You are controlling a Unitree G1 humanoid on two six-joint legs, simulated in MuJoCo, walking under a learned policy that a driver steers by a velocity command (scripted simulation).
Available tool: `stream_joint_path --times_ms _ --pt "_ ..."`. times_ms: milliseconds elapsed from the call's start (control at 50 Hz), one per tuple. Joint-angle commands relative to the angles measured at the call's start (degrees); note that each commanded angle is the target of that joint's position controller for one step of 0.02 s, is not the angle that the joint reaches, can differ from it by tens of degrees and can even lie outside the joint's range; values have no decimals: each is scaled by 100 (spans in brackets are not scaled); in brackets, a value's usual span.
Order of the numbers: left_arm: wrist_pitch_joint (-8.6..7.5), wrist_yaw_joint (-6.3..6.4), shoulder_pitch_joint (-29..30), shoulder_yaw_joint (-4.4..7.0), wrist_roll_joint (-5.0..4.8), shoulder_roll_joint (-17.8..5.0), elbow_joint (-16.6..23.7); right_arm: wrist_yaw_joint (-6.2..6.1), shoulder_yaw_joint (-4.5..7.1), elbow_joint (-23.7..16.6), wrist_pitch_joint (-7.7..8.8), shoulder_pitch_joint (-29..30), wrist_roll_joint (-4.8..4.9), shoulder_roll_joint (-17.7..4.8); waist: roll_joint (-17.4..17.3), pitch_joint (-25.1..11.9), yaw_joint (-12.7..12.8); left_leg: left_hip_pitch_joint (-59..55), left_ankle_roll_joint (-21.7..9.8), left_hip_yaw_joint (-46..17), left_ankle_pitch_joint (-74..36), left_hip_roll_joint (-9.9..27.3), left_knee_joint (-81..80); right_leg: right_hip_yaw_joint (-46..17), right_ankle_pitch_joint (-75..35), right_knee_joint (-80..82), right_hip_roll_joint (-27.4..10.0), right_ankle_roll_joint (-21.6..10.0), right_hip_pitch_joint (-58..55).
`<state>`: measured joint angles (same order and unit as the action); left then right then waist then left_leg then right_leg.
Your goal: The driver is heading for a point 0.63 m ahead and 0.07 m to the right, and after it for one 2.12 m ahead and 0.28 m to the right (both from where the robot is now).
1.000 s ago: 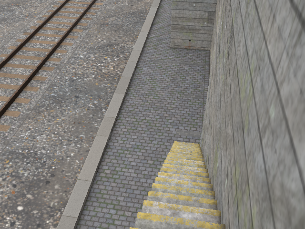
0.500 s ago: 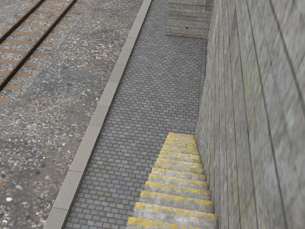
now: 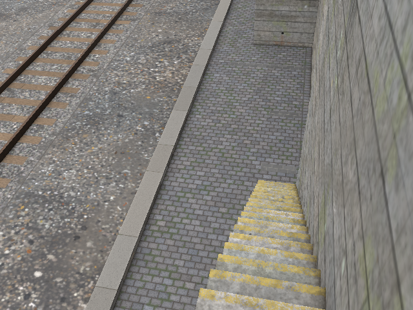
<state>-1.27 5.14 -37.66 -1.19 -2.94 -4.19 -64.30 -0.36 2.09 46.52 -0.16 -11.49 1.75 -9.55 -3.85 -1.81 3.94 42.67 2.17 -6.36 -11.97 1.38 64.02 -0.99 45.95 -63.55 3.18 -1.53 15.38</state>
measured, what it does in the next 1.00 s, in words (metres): goes down: left foot 0.21 m lower, then right foot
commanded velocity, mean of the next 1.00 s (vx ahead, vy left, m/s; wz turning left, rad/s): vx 0.06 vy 0.00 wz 0.00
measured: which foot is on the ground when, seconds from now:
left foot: up 0.00-0.12, down 0.14-1.00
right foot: down 0.00-0.12, up 0.14-0.46, down 0.48-1.00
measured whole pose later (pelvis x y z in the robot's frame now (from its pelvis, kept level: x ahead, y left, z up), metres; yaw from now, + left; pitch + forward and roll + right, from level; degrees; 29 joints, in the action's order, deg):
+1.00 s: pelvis +0.16 -0.03 -0.10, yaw +2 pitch -1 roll -1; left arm 1.6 0.4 -20.6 0.5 -1.5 -10.4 -56.9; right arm -0.6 -0.8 45.5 -5.5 -16.1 0.7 -8.7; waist -1.1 1.6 0.4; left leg 5.0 4.3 -7.7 11.3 2.9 17.2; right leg -2.6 12.2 -15.6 0.7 0.2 2.2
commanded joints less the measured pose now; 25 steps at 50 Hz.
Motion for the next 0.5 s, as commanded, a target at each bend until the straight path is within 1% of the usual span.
stream_joint_path --times_ms 20,40,60,80,100,120,140,160,180,200,220,240,260,280,300,320,340,360,380,400,420,440,460,480,500 --pt "-182 359 698 126 -305 -983 680 213 59 -269 -50 -197 -180 -480 802 1327 -413 -1026 7 40 -2166 51 -2595 -1111 -4505 952 -858 -302 1914" --pt "-63 315 557 224 -189 -1079 616 262 32 -420 -78 257 -108 -306 759 1338 -72 -1748 18 331 -2011 -66 -3062 -1024 -4303 991 -806 -443 2192" --pt "32 260 777 337 -69 -1337 608 246 71 -428 -129 41 -4 -292 1084 1335 -186 -2064 -16 211 -1480 42 -3130 -1378 -4305 727 -1071 -726 2256" --pt "95 186 596 312 -15 -1083 519 222 65 -367 -118 -233 72 -328 1075 1297 -103 -2403 -42 232 -870 37 -3586 -1212 -5124 664 -949 -735 2075" --pt "-48 20 1201 409 33 -1146 505 183 188 122 -63 -1461 16 -422 1233 779 -862 -3804 -110 159 -1360 -67 -2210 -1385 -4580 -288 -1013 -989 2889" --pt "-249 -102 2110 415 -62 -947 661 40 323 817 -64 -3423 -46 -695 1037 458 -1957 -5154 -539 -217 -1330 366 -3061 -1276 -4095 -1964 -590 -735 3610" --pt "-300 -164 1558 455 -30 -842 354 -41 255 1043 -39 -4295 -141 -774 -740 537 -2256 -5371 -1069 -393 -4370 1075 -5448 -180 -942 -5007 743 -81 3091" --pt "-261 -234 238 424 -111 -341 412 118 -122 1212 49 -2981 -280 -304 -1687 285 -589 -5939 -1710 -1204 -7082 1509 -2860 -996 1381 -5967 720 203 4394" --pt "-142 -291 213 383 -101 -557 436 190 -323 951 126 -2460 -309 152 -1584 -252 -474 -5703 -2060 -1289 -6474 1677 -2624 -1545 1175 -5171 266 304 4105" --pt "-18 -236 602 388 -48 -512 557 244 -278 1038 182 -2141 -286 -65 -808 -359 -419 -4836 -2187 -1372 -4779 1813 -3047 -1487 908 -5296 131 329 3855" --pt "73 -155 718 398 -31 -464 574 271 -181 1058 175 -1839 -309 -447 -16 -447 -275 -4125 -2291 -1596 -3508 1926 -3617 -1192 498 -5291 116 405 3426" --pt "165 -97 879 472 -36 -713 611 272 -188 952 226 -1730 -485 -432 718 -297 -205 -3319 -2289 -1257 -3416 1674 -3638 -1255 -761 -4842 276 400 3131" --pt "255 -142 864 408 -107 -494 696 132 -88 1095 189 -1510 -547 -889 -116 -305 -64 -3031 -2410 -1945 -1469 2188 -3754 -1568 -1228 -4928 50 565 3421" --pt "343 -154 1284 425 -148 -658 834 32 -125 1069 122 -1480 -540 -709 20 -93 -191 -2657 -2284 -2252 39 2139 -3969 -1696 -1534 -4771 -74 576 3599" --pt "470 -177 1636 471 -84 -737 987 -111 -163 1053 18 -1521 -545 -547 444 183 -259 -2238 -2069 -1994 1317 1784 -4063 -1665 -2188 -3993 -4 469 3438" --pt "575 -226 1802 361 16 -446 1245 -266 -241 984 -113 -1361 -421 -339 229 633 -102 -1979 -1668 -1736 2781 1309 -4079 -1579 -2930 -1789 -208 376 3407" --pt "606 -290 1822 308 135 -403 1278 -296 -265 885 -200 -1176 -429 -235 133 453 -2 -1736 -1308 -1253 3099 876 -4157 -1130 -3463 -112 -328 217 2534" --pt "614 -377 1694 286 167 -448 1238 -248 -246 783 -277 -1086 -398 -313 -165 224 15 -1244 -1079 -777 3403 590 -4531 -463 -3383 1109 -341 160 1061" --pt "556 -502 1225 265 183 -479 960 -162 -195 683 -227 -879 -509 -709 -663 -103 179 -60 -1220 -747 3268 688 -5017 60 -4261 -323 -127 417 -1025" --pt "519 -599 685 245 168 -535 810 -136 -99 582 -167 -413 -417 -1079 -1124 -37 529 349 -1287 -387 3252 675 -5098 304 -4180 -376 -171 460 -1739" --pt "508 -612 598 220 172 -612 784 -140 -123 596 -141 -239 -227 -893 -1190 355 578 249 -1221 -151 2980 576 -4944 304 -3932 322 -303 382 -1782" --pt "466 -592 610 166 229 -509 780 -141 -207 619 -133 -382 -101 -571 -952 759 502 -297 -1197 -166 1878 559 -4544 110 -3607 1345 -467 238 -1440" --pt "399 -529 1096 84 191 -403 966 -161 -280 718 -206 -990 -17 -333 -550 1255 191 -1791 -1142 -190 1065 401 -4229 0 -2590 3615 -349 -6 -455" --pt "311 -501 1523 -22 356 -560 1126 -169 -324 820 -255 -1617 106 -43 -477 1238 -328 -2794 -779 -398 817 409 -3961 -527 -3381 4692 -874 -59 -104" --pt "299 -556 1281 50 435 -1062 1023 -156 -182 734 -318 -2155 11 -284 207 1020 -748 -2968 -602 -538 1718 347 -3872 -725 -5088 3789 -1197 -49 -472"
